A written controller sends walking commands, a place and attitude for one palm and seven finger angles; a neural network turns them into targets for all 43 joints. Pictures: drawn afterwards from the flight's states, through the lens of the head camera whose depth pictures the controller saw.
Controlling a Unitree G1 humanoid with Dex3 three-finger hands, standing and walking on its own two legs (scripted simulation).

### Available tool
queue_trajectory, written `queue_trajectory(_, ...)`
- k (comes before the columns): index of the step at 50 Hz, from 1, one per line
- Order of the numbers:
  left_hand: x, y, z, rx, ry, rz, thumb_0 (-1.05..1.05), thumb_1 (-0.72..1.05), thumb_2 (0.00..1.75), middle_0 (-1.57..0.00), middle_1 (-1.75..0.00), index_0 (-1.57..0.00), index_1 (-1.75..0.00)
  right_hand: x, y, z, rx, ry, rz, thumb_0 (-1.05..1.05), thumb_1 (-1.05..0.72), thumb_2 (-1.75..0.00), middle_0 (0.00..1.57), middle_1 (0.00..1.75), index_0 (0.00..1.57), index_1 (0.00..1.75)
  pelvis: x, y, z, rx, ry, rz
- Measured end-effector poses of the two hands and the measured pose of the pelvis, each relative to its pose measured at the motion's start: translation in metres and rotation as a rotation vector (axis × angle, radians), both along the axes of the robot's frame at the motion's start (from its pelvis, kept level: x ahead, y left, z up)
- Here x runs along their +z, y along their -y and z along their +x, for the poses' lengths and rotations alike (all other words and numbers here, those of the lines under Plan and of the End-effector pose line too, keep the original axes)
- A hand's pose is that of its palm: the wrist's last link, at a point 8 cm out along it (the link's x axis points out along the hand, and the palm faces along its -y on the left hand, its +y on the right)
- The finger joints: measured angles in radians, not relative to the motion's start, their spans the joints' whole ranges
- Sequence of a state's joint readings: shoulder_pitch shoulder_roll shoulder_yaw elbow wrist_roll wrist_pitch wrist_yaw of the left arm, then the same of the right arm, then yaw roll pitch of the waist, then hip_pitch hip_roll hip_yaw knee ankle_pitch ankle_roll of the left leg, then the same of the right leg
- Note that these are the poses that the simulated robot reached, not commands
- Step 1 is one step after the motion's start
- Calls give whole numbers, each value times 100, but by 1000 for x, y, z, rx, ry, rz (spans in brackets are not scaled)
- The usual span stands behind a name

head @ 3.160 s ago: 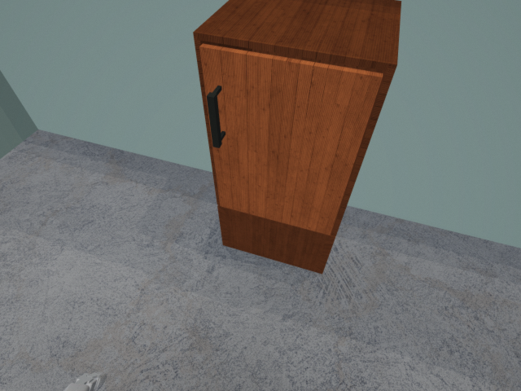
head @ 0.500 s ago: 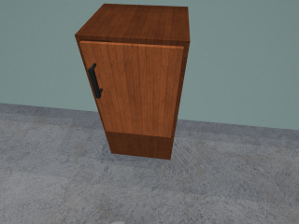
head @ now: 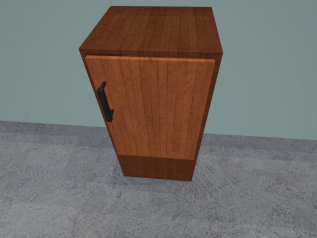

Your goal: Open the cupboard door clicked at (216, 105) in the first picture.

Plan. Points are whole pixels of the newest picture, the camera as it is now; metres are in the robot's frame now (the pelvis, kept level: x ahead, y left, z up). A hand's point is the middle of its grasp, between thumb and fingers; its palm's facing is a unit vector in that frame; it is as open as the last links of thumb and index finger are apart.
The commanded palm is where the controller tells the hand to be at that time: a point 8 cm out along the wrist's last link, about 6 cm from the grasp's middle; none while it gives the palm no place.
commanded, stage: come to a stop and stand still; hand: left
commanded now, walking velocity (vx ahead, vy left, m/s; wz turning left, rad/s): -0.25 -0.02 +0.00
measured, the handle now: (106, 102) +0.58 +0.23 -0.02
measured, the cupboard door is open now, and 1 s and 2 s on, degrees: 0 0 0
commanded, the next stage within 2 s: look again from close up in 1.30 s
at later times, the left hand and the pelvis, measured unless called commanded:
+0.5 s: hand out of the picture +0.01 +0.24 -0.17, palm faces +0.01 -0.98 -0.18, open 7.4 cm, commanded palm none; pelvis -0.04 +0.05 +0.01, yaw -1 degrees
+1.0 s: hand out of the picture -0.09 +0.17 -0.17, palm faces +0.10 -0.99 -0.14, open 7.4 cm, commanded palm none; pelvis -0.04 +0.02 +0.01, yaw +1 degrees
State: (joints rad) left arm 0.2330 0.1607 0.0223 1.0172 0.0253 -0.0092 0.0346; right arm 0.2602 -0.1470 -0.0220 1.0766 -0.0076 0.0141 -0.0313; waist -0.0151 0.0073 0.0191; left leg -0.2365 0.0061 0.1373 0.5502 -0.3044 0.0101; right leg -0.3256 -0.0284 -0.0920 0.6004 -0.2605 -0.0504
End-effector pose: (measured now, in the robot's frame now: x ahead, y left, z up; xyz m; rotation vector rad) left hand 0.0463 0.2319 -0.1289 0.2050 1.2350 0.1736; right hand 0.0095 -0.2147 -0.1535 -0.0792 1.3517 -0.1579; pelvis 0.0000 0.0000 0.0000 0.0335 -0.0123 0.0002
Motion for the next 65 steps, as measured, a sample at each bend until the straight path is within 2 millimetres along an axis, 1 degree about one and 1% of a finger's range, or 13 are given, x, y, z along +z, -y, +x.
queue_trajectory(5, 0, -3, 23, -5, 27, -19, 0, 93, 90, -20, -30, -20, -30, 6, -1, 7, -7, -29, -29, 1, -93, -90, 20, 30, 20, 30, 2, -7, 1, 14, -9, -25)
queue_trajectory(10, -8, -17, 25, 9, 39, -47, 0, 92, 90, -20, -30, -20, -30, 15, -9, 12, 11, -15, -74, 0, -92, -90, 20, 30, 20, 30, 2, -23, -9, 23, -10, -37)
queue_trajectory(14, -19, -35, 14, 18, 23, -70, 0, 91, 90, -20, -30, -20, -30, 21, -21, 7, 19, 20, -106, 0, -91, -90, 20, 30, 20, 30, -1, -39, -17, 11, 4, -34)
queue_trajectory(19, -14, -50, -9, 24, -27, -70, 0, 91, 90, -20, -30, -20, -30, 34, -34, -7, 25, 34, -120, 0, -91, -90, 20, 30, 20, 30, 8, -46, -27, 3, -5, -45)
queue_trajectory(23, -10, -55, -34, 23, -76, -70, 0, 91, 90, -20, -30, -20, -29, 39, -34, -22, 10, 31, -123, 0, -91, -90, 20, 30, 20, 30, 14, -47, -35, -7, -10, -55)
queue_trajectory(29, -6, -43, -62, 2, -133, -66, 1, 91, 90, -20, -30, -20, -29, 36, -19, -57, -25, -5, -110, 0, -91, -90, 20, 30, 20, 30, 15, -37, -50, -11, -11, -57)
queue_trajectory(35, -5, -12, -83, 9, -108, -50, 0, 91, 90, -20, -30, -20, -29, 17, 5, -96, -43, -89, -63, 0, -91, -90, 20, 30, 20, 30, 7, -13, -59, -6, -5, -23)
queue_trajectory(38, 1, 4, -101, 45, -114, -62, 0, 91, 90, -20, -30, -20, -29, 16, 11, -103, -23, -131, -41, 0, -91, -90, 20, 30, 20, 30, 12, -8, -57, -4, 0, -25)
queue_trajectory(45, 2, 21, -137, 98, -200, -99, 0, 91, 90, -20, -30, -20, -30, 20, 12, -81, 11, -103, -38, 0, -91, -90, 20, 30, 20, 30, 15, -10, -49, 9, -1, -30)
queue_trajectory(51, -15, 10, -147, 136, -272, -128, 0, 91, 90, -20, -30, -20, -30, 16, -9, -38, 49, -33, -70, 0, -91, -90, 20, 30, 20, 30, 4, -27, -38, 13, -3, -51)
queue_trajectory(53, -19, 4, -144, 136, -283, -127, 0, 91, 90, -20, -30, -20, -30, 18, -18, -25, 57, -11, -75, 0, -91, -90, 20, 30, 20, 30, 3, -31, -35, 5, 0, -35)
queue_trajectory(58, -18, -9, -123, 104, -265, -111, 0, 91, 90, -20, -30, -20, -29, 22, -24, -4, 56, 30, -87, 1, -94, -90, 20, 30, 20, 30, 6, -37, -30, -4, -10, -18)
queue_trajectory(65, -11, -23, -88, 51, -190, -76, 0, 91, 90, -20, -30, -20, -29, 25, -25, 7, 41, 68, -74, 0, -94, -90, 20, 30, 20, 30, 10, -37, -27, -11, -12, -23)
